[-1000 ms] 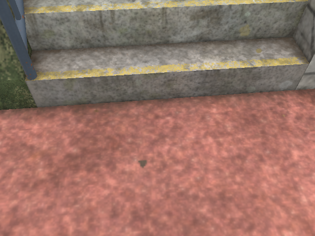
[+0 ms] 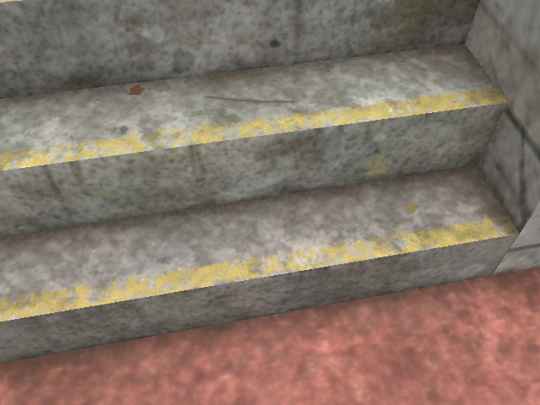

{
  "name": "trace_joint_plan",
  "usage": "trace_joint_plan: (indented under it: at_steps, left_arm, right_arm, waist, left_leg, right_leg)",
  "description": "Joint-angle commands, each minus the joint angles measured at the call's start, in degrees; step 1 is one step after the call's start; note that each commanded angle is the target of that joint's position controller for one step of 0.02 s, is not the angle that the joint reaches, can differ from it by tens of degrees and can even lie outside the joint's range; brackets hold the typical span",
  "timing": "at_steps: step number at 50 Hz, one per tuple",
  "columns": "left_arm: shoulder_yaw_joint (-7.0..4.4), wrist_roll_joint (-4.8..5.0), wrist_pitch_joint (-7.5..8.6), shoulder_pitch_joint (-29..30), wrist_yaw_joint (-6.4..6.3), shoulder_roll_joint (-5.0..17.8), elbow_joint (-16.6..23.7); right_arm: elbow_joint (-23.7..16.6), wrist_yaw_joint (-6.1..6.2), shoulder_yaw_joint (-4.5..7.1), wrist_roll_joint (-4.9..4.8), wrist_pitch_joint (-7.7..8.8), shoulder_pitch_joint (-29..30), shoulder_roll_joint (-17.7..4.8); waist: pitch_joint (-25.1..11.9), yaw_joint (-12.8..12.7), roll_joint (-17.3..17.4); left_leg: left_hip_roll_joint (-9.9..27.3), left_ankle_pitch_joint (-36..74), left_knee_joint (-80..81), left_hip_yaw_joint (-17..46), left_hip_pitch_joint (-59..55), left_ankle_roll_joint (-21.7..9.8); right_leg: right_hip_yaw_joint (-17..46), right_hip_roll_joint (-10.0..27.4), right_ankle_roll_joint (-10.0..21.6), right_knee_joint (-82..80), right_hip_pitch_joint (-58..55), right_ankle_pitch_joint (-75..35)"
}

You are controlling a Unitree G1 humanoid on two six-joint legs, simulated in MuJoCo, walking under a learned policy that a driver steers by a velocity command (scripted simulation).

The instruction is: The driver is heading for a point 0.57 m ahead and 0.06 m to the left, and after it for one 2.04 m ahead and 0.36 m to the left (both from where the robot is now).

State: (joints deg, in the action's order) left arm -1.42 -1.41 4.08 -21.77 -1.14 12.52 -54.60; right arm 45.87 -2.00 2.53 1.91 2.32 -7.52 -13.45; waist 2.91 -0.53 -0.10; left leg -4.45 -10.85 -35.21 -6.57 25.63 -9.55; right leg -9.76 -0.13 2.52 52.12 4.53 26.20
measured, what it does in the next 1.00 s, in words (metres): walks ahead, turning left: right foot, then left foot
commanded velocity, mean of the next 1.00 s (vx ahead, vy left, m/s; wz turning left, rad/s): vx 0.41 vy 0.00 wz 0.33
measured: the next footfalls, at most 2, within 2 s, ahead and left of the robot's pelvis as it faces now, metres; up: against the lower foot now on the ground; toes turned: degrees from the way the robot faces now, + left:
right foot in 0.46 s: +0.44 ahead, -0.08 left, +0.00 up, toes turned +16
left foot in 0.82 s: +0.43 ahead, +0.15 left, +0.00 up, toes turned +18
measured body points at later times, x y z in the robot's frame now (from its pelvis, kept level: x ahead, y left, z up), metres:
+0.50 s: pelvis +0.28 -0.02 +0.01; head +0.31 -0.01 +0.46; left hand +0.41 +0.26 -0.08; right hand +0.36 -0.30 -0.12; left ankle +0.10 +0.04 -0.68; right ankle +0.40 -0.09 -0.72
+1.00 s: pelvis +0.40 +0.03 +0.03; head +0.40 +0.04 +0.48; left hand +0.34 +0.25 -0.13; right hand +0.59 -0.13 -0.10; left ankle +0.39 +0.13 -0.72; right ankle +0.40 -0.09 -0.72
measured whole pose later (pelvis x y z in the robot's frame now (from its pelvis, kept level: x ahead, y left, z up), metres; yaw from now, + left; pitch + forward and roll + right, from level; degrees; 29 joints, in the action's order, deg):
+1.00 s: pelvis +0.40 +0.03 +0.03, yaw +20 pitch +0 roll -1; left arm 1.0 -1.0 2.4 -18.3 -0.7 10.5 -56.2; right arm 53.8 1.6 -2.1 0.9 2.3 -8.3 -9.7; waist 0.0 -2.4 -0.9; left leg -1.9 -11.3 -25.9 0.8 14.2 -1.9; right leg -3.4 0.0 0.4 23.7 7.2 16.1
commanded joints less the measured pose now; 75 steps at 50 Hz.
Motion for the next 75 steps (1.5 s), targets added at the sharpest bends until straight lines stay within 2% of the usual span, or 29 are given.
trace_joint_plan:
  at_steps: [1, 3, 4, 6, 8, 13, 17, 19, 21, 22, 23, 24, 25, 26, 27, 30, 34, 36, 39, 40, 41, 42, 43, 44, 45, 47, 50, 55, 75]
  left_arm:
    - [-1.33, 0.37, 2.82, 7.04, 1.54, 8.03, 9.52]
    - [-1.31, 0.23, 2.92, 7.09, 1.56, 7.85, 9.24]
    - [-1.07, -0.79, 1.7, 5.98, 1.54, 7.37, 9.24]
    - [-0.7, -1.77, -0.49, 4.82, 1.83, 6.05, 9.32]
    - [-0.46, -1.73, -1.27, 7.66, 2.04, 5.6, 10.77]
    - [0.07, -1.05, -0.92, 20.26, 2.17, 5.64, 15.19]
    - [0.55, -0.37, 0.0, 25.92, 2.0, 6.46, 17.27]
    - [0.44, -0.51, 0.87, 23.81, 1.37, 7.63, 17.07]
    - [-0.55, -0.61, 1.84, 13.77, 0.64, 10.35, 13.68]
    - [-1.04, -1.31, 2.65, 7.38, 0.13, 11.35, 11.99]
    - [-1.73, -2.51, 2.93, 0.01, -0.66, 14.54, 11.71]
    - [-3.42, -3.05, 2.02, 0.31, -0.29, 19.47, 11.04]
    - [-3.11, -1.82, 1.21, 2.99, 0.53, 14.49, 11.23]
    - [-1.87, -1.14, 1.25, 6.32, 1.05, 9.45, 11.86]
    - [-1.12, -1.09, 1.32, 8.67, 1.39, 7.0, 11.85]
    - [-0.76, -0.24, 2.67, 7.13, 1.36, 6.76, 8.95]
    - [-0.45, 0.06, 3.82, 8.9, 1.5, 6.62, 7.46]
    - [-0.4, 0.22, 3.74, 7.27, 1.16, 7.11, 6.27]
    - [-0.16, 1.27, 2.97, 6.75, 0.86, 6.71, 5.02]
    - [0.27, 1.58, 2.78, 6.56, 0.67, 5.76, 4.84]
    - [0.7, 1.14, 2.68, 4.92, 0.8, 4.6, 4.58]
    - [1.01, 0.72, 2.26, 0.42, 1.07, 2.94, 4.17]
    - [1.86, 1.1, 0.97, -6.04, 0.55, 0.6, 1.49]
    - [1.71, 0.35, -0.17, -3.91, 0.16, 2.62, 0.44]
    - [1.17, -0.24, -0.89, -0.63, 0.17, 4.66, 0.94]
    - [0.81, -0.05, -1.48, 0.61, 0.35, 5.56, 0.73]
    - [1.17, 0.77, -1.66, 0.6, -0.08, 4.06, -1.06]
    - [1.07, 0.84, -2.48, 1.06, -0.78, 3.45, -3.19]
    - [1.85, 0.54, -3.65, 1.8, -1.42, 3.0, -7.6]
  right_arm:
    - [1.81, 1.06, 4.68, -1.71, -0.6, -15.17, -14.24]
    - [1.66, 1.11, 3.32, -1.67, -0.27, -10.6, -8.8]
    - [1.66, 1.35, 2.78, -1.96, 0.13, -9.32, -7.49]
    - [2.02, 1.34, 2.72, -2.37, 1.43, -9.91, -8.43]
    - [2.53, 1.29, 3.17, -2.31, 2.04, -11.16, -10.2]
    - [3.43, 1.57, 3.56, -2.34, 1.66, -15.76, -11.05]
    - [3.33, 2.14, 3.89, -1.37, 1.64, -17.5, -11.86]
    - [2.02, 2.58, 4.02, -0.94, 1.85, -14.68, -12.24]
    - [1.8, 2.33, 3.9, -1.33, 2.64, -12.67, -12.48]
    - [2.05, 1.91, 3.35, -1.96, 3.22, -12.35, -11.37]
    - [0.58, 1.66, 1.89, -2.47, 3.67, -12.81, -7.43]
    - [0.44, 1.92, 0.86, -4.42, 3.11, -22.43, -2.83]
    - [2.71, 2.56, 1.11, -1.75, 2.06, -20.65, -8.18]
    - [2.85, 2.09, 1.25, -0.74, 1.76, -15.99, -8.78]
    - [1.94, 1.7, 0.93, -0.66, 1.72, -12.55, -8.01]
    - [1.91, 1.35, 0.06, 1.01, 0.62, -11.5, -5.67]
    - [1.5, 1.65, -1.69, 0.44, 0.79, -7.75, -2.64]
    - [1.63, 2.29, -2.54, -0.16, 0.93, -4.54, -1.8]
    - [3.16, 3.01, -3.08, -0.77, 1.25, -4.98, -1.66]
    - [3.34, 3.21, -3.14, -0.25, 1.54, -3.9, -2.37]
    - [5.23, 3.67, -3.04, 0.4, 1.37, -7.47, -3.66]
    - [5.17, 3.84, -2.55, 0.76, 1.27, -7.62, -7.15]
    - [5.38, 3.9, -2.61, -0.28, 0.48, -4.7, -6.31]
    - [4.34, 3.56, -3.01, -0.76, 0.09, -0.75, -4.02]
    - [4.34, 3.49, -3.14, -0.89, 0.04, -0.18, -3.13]
    - [5.95, 3.89, -3.18, -1.06, 0.2, -2.13, -3.29]
    - [6.61, 3.99, -3.03, -1.35, 0.6, -2.13, -3.12]
    - [8.57, 4.37, -2.79, -1.59, 0.4, -2.96, -2.85]
    - [14.13, 4.55, -2.7, -1.69, -1.23, -6.28, -3.21]
  waist:
    - [-8.78, 6.12, 3.62]
    - [-1.16, 1.4, -3.45]
    - [-0.86, -0.31, -2.82]
    - [-2.17, -1.28, -0.56]
    - [-2.15, -0.94, 0.68]
    - [-1.45, 3.78, 3.81]
    - [-2.2, 5.92, 4.89]
    - [-2.98, 4.01, 5.36]
    - [-7.25, 0.03, 4.84]
    - [-10.92, -3.37, 2.78]
    - [-17.81, -5.94, -2.31]
    - [-22.28, -1.05, -18.54]
    - [-17.7, -0.33, -8.38]
    - [-11.2, -0.44, -2.92]
    - [-8.05, -0.18, -1.24]
    - [-6.46, 1.47, -4.31]
    - [-7.15, 2.85, -5.29]
    - [-8.23, 1.37, -7.63]
    - [-10.09, 2.16, -7.71]
    - [-9.96, 2.22, -5.56]
    - [-11.02, 2.37, -3.96]
    - [-9.53, -0.26, 2.96]
    - [-10.33, -3.01, 7.08]
    - [-4.89, -2.28, 5.39]
    - [-2.49, -1.0, 4.59]
    - [-1.98, -0.8, 4.93]
    - [-2.99, -0.79, 2.55]
    - [-2.88, -0.91, 1.52]
    - [0.64, -0.02, 0.34]
  left_leg:
    - [22.44, -4.28, 19.77, 41.63, -36.35, -15.12]
    - [17.58, 7.68, 21.91, 30.84, -22.47, -9.66]
    - [14.98, 12.43, 22.63, 26.91, -18.57, -8.32]
    - [12.46, 19.82, 22.92, 22.95, -15.68, -7.73]
    - [10.54, 22.57, 23.26, 20.67, -14.31, -6.88]
    - [8.03, 23.32, 21.86, 20.65, -17.89, -2.4]
    - [9.41, 26.95, 18.13, 23.58, -23.32, -1.76]
    - [9.67, 32.59, 14.3, 24.66, -22.47, 0.18]
    - [8.97, 41.43, 5.94, 24.52, -23.04, 2.12]
    - [6.45, 39.26, -2.87, 22.68, -20.43, 3.1]
    - [3.77, 22.01, -15.58, 19.89, -13.9, 3.97]
    - [-5.0, -17.94, -29.79, 13.31, 2.99, 5.69]
    - [0.11, -16.64, -34.14, 13.71, 7.08, 4.84]
    - [1.78, -11.53, -33.46, 14.15, 6.37, 5.06]
    - [3.19, -8.73, -31.45, 13.47, 5.77, 5.76]
    - [3.66, -7.68, -28.09, 11.47, 0.93, 7.97]
    - [3.98, -6.12, -11.41, 8.42, -5.23, 9.62]
    - [3.43, -2.92, -2.25, 6.61, -9.03, 10.22]
    - [3.6, 6.61, 9.24, 6.13, -16.2, 9.35]
    - [4.99, 11.16, 13.12, 8.22, -19.84, 8.81]
    - [8.42, 16.94, 11.93, 10.88, -26.02, 8.52]
    - [15.91, 32.68, 10.55, 17.78, -27.72, 6.41]
    - [18.07, 27.71, 10.97, 18.42, -22.09, 2.83]
    - [14.68, 17.85, 11.91, 17.2, -17.26, 4.12]
    - [12.21, 11.31, 13.05, 15.94, -15.47, 5.69]
    - [10.67, 10.76, 13.95, 15.1, -15.08, 6.61]
    - [10.86, 18.41, 12.78, 14.92, -18.4, 6.51]
    - [10.72, 21.95, 12.87, 14.59, -18.97, 6.34]
    - [9.99, 9.91, 16.79, 14.13, -17.11, 6.79]
  right_leg:
    - [14.14, 1.07, 0.08, 30.5, 40.48, -4.5]
    - [12.78, 4.6, -1.0, 20.2, 34.5, -9.38]
    - [12.7, 5.35, -2.19, 17.17, 30.98, -9.54]
    - [11.5, 5.52, -3.88, 13.31, 27.9, -9.93]
    - [10.16, 5.55, -5.15, 8.36, 28.71, -13.0]
    - [8.91, 3.7, -6.17, -7.91, 31.38, -23.6]
    - [9.45, 1.42, -5.12, -17.4, 29.89, -25.12]
    - [10.37, 0.15, -3.6, -22.33, 22.95, -23.81]
    - [9.73, -1.38, -1.25, -26.37, 11.59, -22.24]
    - [10.43, 0.79, 0.44, -28.95, 2.41, -25.07]
    - [21.56, 12.54, 3.1, -28.91, -8.73, -21.19]
    - [45.1, 25.88, 12.44, -32.39, -20.34, -25.03]
    - [47.69, 24.05, 12.11, -35.11, -14.04, -12.4]
    - [39.61, 20.34, 10.38, -36.95, -6.6, -9.48]
    - [32.8, 17.17, 9.01, -38.6, -1.93, -15.91]
    - [20.11, 12.99, 7.45, -38.06, 4.45, -43.74]
    - [11.81, 11.08, 7.2, -36.35, 8.29, -59.18]
    - [10.42, 10.27, 6.27, -34.93, 6.93, -63.0]
    - [11.17, 9.86, 4.27, -31.96, 6.72, -53.68]
    - [11.55, 8.56, 2.27, -31.07, 8.76, -45.09]
    - [10.99, 7.33, 0.84, -29.37, 13.04, -35.16]
    - [9.84, 4.36, -0.75, -28.49, 16.59, -16.03]
    - [10.27, 4.79, -0.93, -31.87, 10.31, -6.5]
    - [9.93, 4.32, -1.43, -32.72, 9.43, -7.84]
    - [10.27, 3.98, -1.68, -32.54, 9.96, -10.55]
    - [10.52, 4.84, -1.85, -32.14, 8.07, -14.15]
    - [10.52, 5.51, -2.14, -32.39, 6.8, -16.73]
    - [10.37, 5.83, -2.34, -32.47, 3.92, -18.8]
    - [11.37, 6.64, -1.92, -34.51, 4.4, -14.85]
Keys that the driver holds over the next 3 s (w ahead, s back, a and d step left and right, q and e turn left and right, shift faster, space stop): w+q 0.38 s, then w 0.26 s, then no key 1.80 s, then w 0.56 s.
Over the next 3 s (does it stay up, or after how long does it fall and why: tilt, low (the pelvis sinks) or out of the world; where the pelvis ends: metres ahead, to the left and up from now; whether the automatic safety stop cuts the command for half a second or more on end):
stays up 0.45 0.02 0.02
